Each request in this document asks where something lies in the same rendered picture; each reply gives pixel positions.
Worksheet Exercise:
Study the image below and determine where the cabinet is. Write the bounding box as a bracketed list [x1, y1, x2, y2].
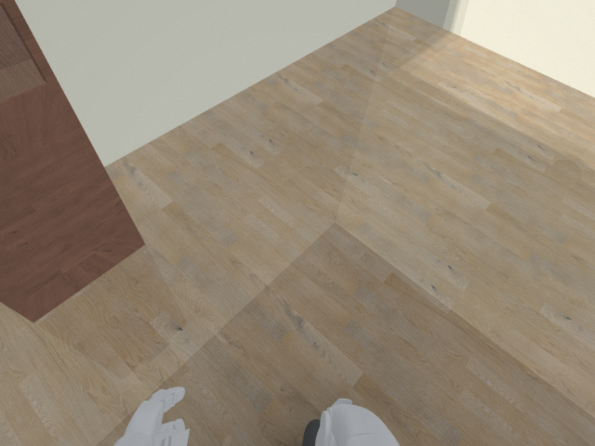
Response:
[0, 0, 145, 322]

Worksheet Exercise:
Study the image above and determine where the drawer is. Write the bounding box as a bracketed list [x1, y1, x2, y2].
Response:
[0, 6, 45, 102]

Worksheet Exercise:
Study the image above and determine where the robot right thigh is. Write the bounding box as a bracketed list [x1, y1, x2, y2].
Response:
[320, 404, 400, 446]

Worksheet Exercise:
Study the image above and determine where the left robot hand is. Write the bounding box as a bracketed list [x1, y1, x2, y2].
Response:
[124, 387, 190, 446]

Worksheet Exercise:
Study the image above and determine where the right robot foot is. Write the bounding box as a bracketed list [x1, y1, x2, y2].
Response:
[302, 419, 321, 446]

